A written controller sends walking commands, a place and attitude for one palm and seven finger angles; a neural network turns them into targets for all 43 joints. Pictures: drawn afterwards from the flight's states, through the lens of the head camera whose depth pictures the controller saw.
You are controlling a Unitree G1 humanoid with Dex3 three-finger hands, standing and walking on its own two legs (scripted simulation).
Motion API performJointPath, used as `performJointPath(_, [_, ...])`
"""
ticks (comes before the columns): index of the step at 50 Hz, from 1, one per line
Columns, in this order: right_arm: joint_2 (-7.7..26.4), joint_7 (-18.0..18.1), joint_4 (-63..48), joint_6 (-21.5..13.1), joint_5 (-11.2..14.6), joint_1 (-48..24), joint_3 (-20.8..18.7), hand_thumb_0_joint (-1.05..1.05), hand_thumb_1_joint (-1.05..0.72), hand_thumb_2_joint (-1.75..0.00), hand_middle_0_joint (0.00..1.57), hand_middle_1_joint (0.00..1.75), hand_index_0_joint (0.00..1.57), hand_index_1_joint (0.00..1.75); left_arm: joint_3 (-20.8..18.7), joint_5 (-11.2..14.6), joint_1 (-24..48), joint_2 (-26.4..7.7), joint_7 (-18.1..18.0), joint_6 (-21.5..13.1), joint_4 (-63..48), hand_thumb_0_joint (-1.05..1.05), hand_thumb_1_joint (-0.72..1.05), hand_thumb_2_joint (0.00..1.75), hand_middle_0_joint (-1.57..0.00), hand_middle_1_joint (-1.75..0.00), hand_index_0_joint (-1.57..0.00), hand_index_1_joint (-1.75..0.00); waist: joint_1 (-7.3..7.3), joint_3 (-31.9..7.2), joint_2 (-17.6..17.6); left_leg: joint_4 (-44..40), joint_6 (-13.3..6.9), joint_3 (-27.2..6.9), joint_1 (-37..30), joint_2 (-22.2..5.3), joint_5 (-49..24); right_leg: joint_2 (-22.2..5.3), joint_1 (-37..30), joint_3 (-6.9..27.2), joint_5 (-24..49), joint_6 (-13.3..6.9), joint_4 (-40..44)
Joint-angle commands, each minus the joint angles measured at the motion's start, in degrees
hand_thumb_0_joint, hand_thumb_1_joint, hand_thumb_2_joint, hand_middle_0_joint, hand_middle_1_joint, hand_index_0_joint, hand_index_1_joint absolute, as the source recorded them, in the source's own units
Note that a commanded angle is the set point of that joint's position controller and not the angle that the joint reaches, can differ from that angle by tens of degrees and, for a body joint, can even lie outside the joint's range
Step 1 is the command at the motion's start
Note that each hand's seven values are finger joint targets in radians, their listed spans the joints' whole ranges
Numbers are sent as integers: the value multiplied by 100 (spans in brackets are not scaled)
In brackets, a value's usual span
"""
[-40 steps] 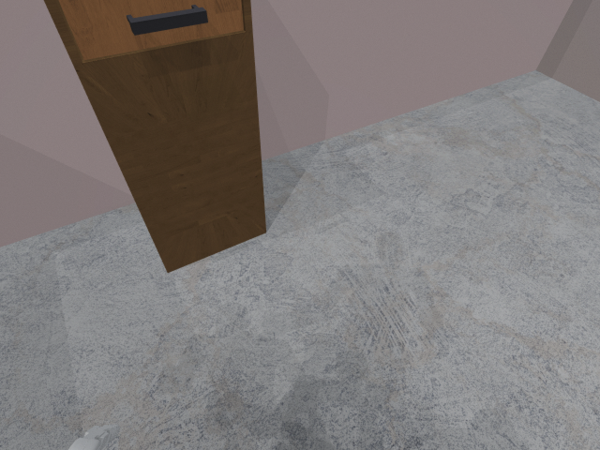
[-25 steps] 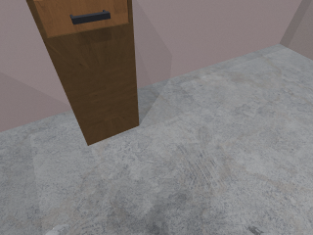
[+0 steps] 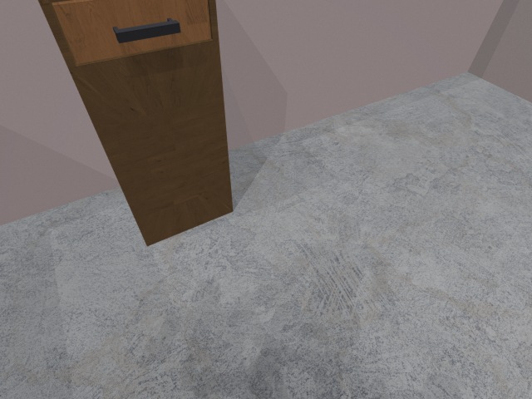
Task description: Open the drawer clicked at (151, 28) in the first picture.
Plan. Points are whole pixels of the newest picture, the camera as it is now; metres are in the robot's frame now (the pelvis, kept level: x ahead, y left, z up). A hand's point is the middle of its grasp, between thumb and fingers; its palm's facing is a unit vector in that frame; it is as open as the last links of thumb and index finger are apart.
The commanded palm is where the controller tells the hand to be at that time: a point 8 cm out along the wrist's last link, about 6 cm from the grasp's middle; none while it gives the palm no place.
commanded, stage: stand and wait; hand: left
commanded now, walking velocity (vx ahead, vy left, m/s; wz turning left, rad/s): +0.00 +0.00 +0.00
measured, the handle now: (146, 28) +0.95 +0.38 +0.14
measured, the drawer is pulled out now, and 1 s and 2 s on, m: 0.00 0.00 0.00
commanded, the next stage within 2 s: look at it before walking up in 0.36 s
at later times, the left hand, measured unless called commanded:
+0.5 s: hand out of the picture +0.06 +0.24 -0.16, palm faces -0.03 -0.95 -0.32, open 7.4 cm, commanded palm none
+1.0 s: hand out of the picture +0.08 +0.25 -0.15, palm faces -0.02 -0.94 -0.33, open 7.4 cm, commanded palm none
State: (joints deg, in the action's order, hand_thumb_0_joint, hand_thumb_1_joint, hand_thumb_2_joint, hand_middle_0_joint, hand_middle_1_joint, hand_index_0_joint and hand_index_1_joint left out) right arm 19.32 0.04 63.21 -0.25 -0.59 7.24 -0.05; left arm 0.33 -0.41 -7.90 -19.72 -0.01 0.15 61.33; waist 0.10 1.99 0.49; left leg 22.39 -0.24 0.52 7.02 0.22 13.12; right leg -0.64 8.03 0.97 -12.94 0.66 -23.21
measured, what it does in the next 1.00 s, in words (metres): stands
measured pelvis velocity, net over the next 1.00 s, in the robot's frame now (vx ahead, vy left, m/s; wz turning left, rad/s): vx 0.00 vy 0.00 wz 0.00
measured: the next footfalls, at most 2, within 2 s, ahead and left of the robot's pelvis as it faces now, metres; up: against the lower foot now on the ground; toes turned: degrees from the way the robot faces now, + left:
left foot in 1.92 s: +0.32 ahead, +0.04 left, +0.00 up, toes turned -19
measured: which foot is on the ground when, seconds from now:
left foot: down 0.00-1.00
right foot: down 0.00-1.00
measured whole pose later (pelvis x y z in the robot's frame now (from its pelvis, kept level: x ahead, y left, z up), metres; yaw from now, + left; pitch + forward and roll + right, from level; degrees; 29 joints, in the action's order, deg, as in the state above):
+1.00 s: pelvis +0.00 +0.00 +0.00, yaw +0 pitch -2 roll +0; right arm 19.3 0.0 63.6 -0.9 -0.5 5.5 0.1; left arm 0.3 -0.5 -7.0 -19.8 0.1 -0.4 62.1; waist -0.1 1.8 0.5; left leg 20.0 0.0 0.5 6.5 -0.1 12.0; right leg -0.4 7.5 0.9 -11.8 0.5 -20.8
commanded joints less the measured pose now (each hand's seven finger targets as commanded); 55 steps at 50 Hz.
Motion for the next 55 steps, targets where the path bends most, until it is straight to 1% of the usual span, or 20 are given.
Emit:
performJointPath(1, [1145,75,-352,-145,9,-359,-206,0,-90,-90,20,30,20,30,-228,-23,293,-1141,-83,-144,-358,0,90,90,-20,-30,-20,-30,-22,-227,-32,-477,-151,-573,109,-660,-576,-605,49,537,552,-215,465])
performJointPath(7, [1151,67,-317,-155,2,-323,-196,0,-90,-90,20,30,20,30,-222,-28,300,-1129,-70,-140,-343,0,90,90,-20,-30,-20,-30,-22,-220,-23,-550,-148,-611,153,-666,-419,-585,114,554,296,-214,519])
performJointPath(10, [1154,66,-308,-164,13,-312,-200,0,-90,-90,20,30,20,30,-224,-32,294,-1129,-70,-148,-335,0,90,90,-20,-30,-20,-30,-25,-294,0,-521,-152,-615,115,-680,-512,-585,89,541,387,-208,501])
performJointPath(18, [1144,63,-273,-157,6,-329,-205,0,-90,-90,20,30,20,30,-218,-30,261,-1117,-62,-157,-300,0,90,90,-20,-30,-20,-30,-21,-241,-38,-520,-139,-599,105,-674,-434,-593,193,584,306,-214,561])
performJointPath(20, [1143,65,-273,-159,13,-289,-207,0,-90,-90,20,30,20,30,-223,-32,254,-1120,-65,-161,-301,0,90,90,-20,-30,-20,-30,-10,-352,-37,-493,-139,-604,58,-684,-545,-585,129,577,427,-217,524])
performJointPath(22, [1150,66,-262,-170,10,-314,-207,0,-90,-90,20,30,20,30,-213,-29,238,-1116,-66,-164,-290,0,90,90,-20,-30,-20,-30,-15,-387,-46,-496,-146,-604,14,-697,-633,-591,109,559,541,-214,503])
performJointPath(23, [1159,70,-264,-167,9,-339,-204,0,-90,-90,20,30,20,30,-217,-26,239,-1117,-65,-166,-277,0,90,90,-20,-30,-20,-30,-16,-339,-47,-487,-137,-588,16,-697,-649,-590,134,557,584,-212,513])
performJointPath(24, [1158,72,-263,-177,14,-303,-201,0,-90,-90,20,30,20,30,-214,-23,226,-1123,-65,-169,-278,0,90,90,-20,-30,-20,-30,-8,-428,-71,-484,-139,-592,-11,-701,-728,-591,62,558,678,-214,483])
performJointPath(28, [1160,81,-252,-187,16,-330,-205,0,-90,-90,20,30,20,30,-215,-23,233,-1122,-75,-175,-252,0,90,90,-20,-30,-20,-30,-14,-475,-36,-467,-141,-567,-76,-726,-997,-601,-12,519,990,-212,421])
performJointPath(30, [1175,86,-269,-186,20,-325,-205,0,-90,-90,20,30,20,30,-223,-26,213,-1125,-80,-172,-249,0,90,90,-20,-30,-20,-30,-18,-524,-93,-446,-141,-551,-121,-736,-1102,-598,-48,501,1062,-208,404])
performJointPath(33, [1167,89,-256,-182,16,-361,-192,0,-90,-90,20,30,20,30,-225,-25,240,-1132,-78,-170,-243,0,90,90,-20,-30,-20,-30,-23,-388,-96,-489,-130,-554,-50,-724,-1052,-601,-43,507,1059,-207,437])
performJointPath(35, [1167,87,-275,-177,23,-347,-197,0,-90,-90,20,30,20,30,-226,-31,237,-1139,-82,-176,-244,0,90,90,-20,-30,-20,-30,-17,-428,-7,-469,-135,-567,-87,-730,-1119,-601,-55,504,1111,-208,436])
performJointPath(40, [1185,90,-276,-184,18,-377,-195,0,-90,-90,20,30,20,30,-228,-31,243,-1151,-83,-174,-252,0,90,90,-20,-30,-20,-30,-20,-429,-83,-487,-133,-560,-136,-730,-1218,-609,-86,480,1166,-201,455])
performJointPath(45, [1190,86,-289,-174,16,-397,-199,0,-90,-90,20,30,20,30,-231,-34,273,-1157,-80,-177,-266,0,90,90,-20,-30,-20,-30,-23,-366,-10,-517,-127,-565,-135,-724,-1159,-602,-61,494,1139,-197,494])
performJointPath(46, [1187,87,-284,-181,16,-409,-194,0,-90,-90,20,30,20,30,-229,-32,274,-1156,-80,-177,-266,0,90,90,-20,-30,-20,-30,-26,-382,-47,-524,-129,-556,-134,-728,-1177,-618,-89,498,1160,-199,497])
performJointPath(49, [1190,86,-295,-183,18,-420,-194,0,-90,-90,20,30,20,30,-224,-27,271,-1167,-75,-186,-271,0,90,90,-20,-30,-20,-30,-27,-407,24,-520,-125,-553,-173,-724,-1213,-628,-114,492,1250,-201,513])
performJointPath(52, [1193,85,-294,-179,14,-417,-198,0,-90,-90,20,30,20,30,-225,-27,275,-1160,-75,-187,-273,0,90,90,-20,-30,-20,-30,-18,-433,-26,-533,-120,-555,-187,-721,-1176,-624,-114,507,1205,-203,524])
performJointPath(53, [1203,94,-299,-181,10,-429,-207,0,-90,-90,20,30,20,30,-236,-26,282,-1173,-69,-180,-295,0,90,90,-20,-30,-20,-30,-27,-408,-32,-494,-117,-502,-245,-742,-1197,-610,-49,544,1296,-216,507])
performJointPath(54, [1120,108,-300,-169,2,-361,-212,0,-90,-90,20,30,20,30,-242,-27,262,-1098,-68,-148,-310,0,90,90,-20,-30,-20,-30,-8,-453,-22,-385,-99,-420,-309,-761,-1299,-599,1,566,1494,-221,416])
performJointPath(55, [887,120,-301,-136,-2,-199,-183,0,-90,-90,20,30,20,30,-224,-27,152,-891,-83,-88,-317,0,90,90,-20,-30,-20,-30,7,-500,-36,-235,-68,-321,-337,-779,-1441,-587,58,590,1712,-204,266])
